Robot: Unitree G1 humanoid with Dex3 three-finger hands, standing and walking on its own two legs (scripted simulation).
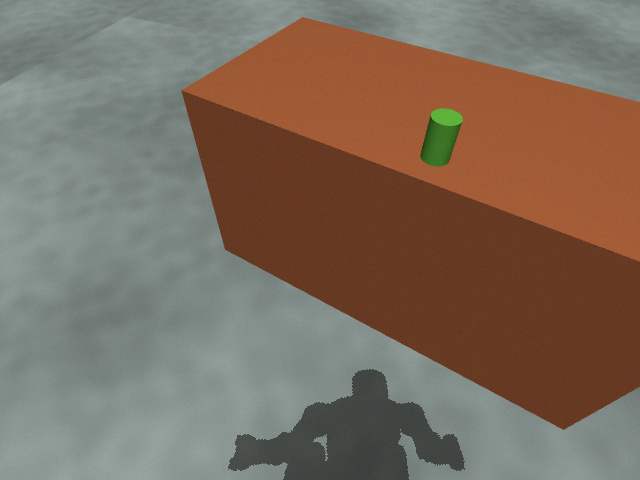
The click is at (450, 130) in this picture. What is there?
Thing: squat round
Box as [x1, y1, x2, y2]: [420, 108, 462, 165]
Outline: 453,110 441,108 436,109 431,113 420,155 421,158 428,164 443,165 447,163 462,120 460,114
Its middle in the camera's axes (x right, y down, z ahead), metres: +0.27 -0.22 +0.85
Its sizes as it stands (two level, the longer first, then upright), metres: 0.066 0.066 0.104
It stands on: a support 0.70 m high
